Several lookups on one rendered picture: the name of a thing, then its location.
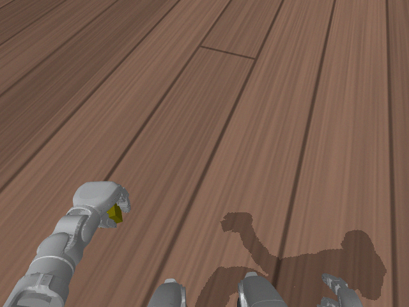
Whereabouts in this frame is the right robot hand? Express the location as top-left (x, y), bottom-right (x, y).
top-left (317, 273), bottom-right (363, 307)

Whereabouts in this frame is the left robot hand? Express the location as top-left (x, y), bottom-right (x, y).
top-left (73, 181), bottom-right (131, 228)

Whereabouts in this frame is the left robot arm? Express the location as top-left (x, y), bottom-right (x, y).
top-left (3, 205), bottom-right (101, 307)

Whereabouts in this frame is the cube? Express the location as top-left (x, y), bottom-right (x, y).
top-left (107, 203), bottom-right (123, 223)

